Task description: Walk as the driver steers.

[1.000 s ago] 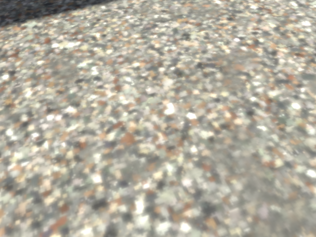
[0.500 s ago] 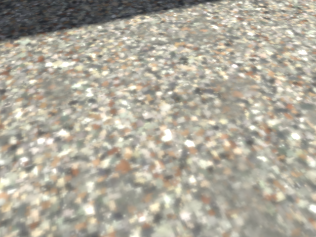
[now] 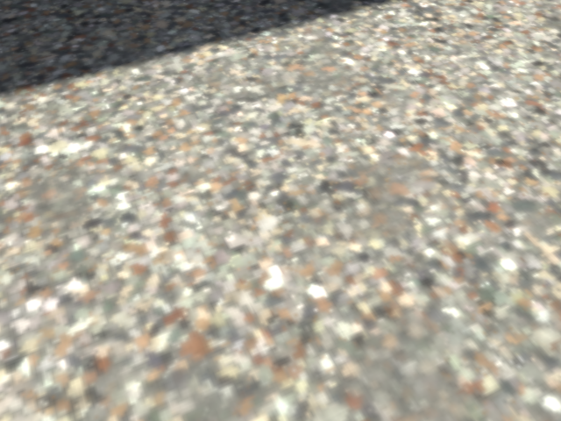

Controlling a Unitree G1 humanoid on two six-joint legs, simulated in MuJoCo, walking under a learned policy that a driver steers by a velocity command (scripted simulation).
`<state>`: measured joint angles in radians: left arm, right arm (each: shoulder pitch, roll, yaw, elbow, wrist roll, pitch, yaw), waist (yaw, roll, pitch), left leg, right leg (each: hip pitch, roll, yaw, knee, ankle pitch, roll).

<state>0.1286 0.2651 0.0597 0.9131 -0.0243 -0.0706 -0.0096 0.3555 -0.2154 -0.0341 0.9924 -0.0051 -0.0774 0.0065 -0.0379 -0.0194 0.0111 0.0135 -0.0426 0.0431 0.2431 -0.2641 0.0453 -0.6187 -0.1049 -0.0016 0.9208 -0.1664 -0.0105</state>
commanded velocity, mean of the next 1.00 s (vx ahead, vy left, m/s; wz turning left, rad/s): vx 0.49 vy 0.00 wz -0.35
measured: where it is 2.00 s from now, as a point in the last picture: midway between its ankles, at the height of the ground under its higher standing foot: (395, 235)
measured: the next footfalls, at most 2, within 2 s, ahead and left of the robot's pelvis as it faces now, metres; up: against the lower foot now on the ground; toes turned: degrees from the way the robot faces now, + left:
right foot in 0.20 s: +0.28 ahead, -0.16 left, +0.00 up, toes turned -8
left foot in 0.76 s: +0.61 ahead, -0.05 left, +0.00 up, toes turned -22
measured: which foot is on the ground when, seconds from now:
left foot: down 0.00-0.22, up 0.24-0.74, down 0.76-1.00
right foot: up 0.00-0.18, down 0.20-0.78, up 0.80-1.00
